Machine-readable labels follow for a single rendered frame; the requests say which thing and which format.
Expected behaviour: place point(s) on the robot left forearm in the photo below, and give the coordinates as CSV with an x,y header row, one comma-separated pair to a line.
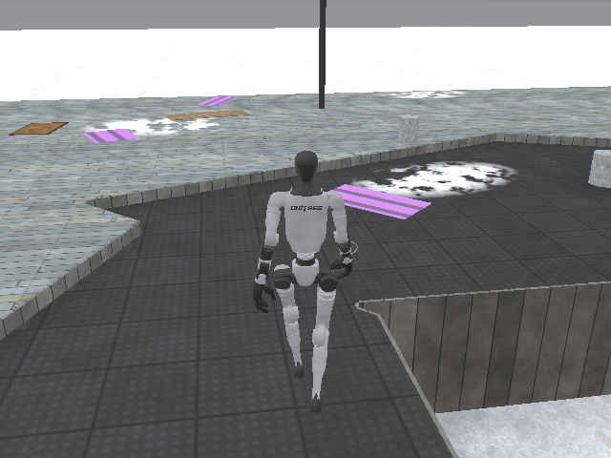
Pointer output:
x,y
264,262

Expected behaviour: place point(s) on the robot right hand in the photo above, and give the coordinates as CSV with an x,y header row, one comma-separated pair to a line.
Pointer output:
x,y
339,264

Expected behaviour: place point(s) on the robot left upper arm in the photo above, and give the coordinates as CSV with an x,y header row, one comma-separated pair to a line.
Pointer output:
x,y
276,201

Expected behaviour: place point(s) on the robot torso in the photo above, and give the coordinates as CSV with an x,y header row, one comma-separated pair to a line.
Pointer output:
x,y
305,229

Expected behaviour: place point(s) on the robot right upper arm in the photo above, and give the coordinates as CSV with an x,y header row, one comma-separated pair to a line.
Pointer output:
x,y
335,201

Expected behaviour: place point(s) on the robot right foot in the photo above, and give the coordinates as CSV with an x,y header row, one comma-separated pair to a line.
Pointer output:
x,y
315,405

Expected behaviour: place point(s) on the robot right forearm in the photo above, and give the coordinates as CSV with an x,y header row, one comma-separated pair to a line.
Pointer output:
x,y
345,250

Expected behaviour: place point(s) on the robot left hand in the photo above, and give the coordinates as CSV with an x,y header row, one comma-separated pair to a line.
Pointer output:
x,y
257,296

